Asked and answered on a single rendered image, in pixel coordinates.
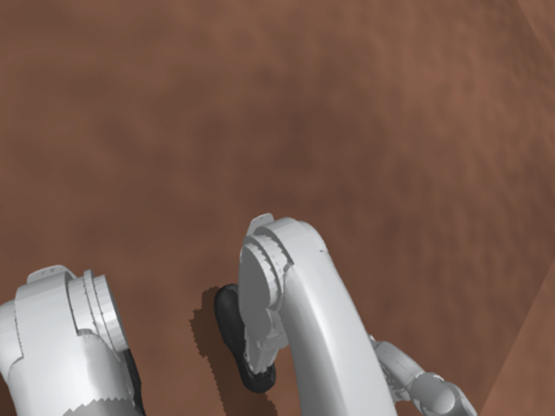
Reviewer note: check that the left robot foot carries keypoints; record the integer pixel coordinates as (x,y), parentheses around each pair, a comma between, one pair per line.
(135,378)

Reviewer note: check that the right robot hand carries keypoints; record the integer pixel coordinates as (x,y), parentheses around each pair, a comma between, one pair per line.
(399,369)

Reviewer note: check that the right robot arm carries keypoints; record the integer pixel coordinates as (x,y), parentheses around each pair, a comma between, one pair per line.
(432,396)

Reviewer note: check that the right robot foot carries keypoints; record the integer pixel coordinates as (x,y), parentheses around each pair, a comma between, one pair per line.
(232,329)

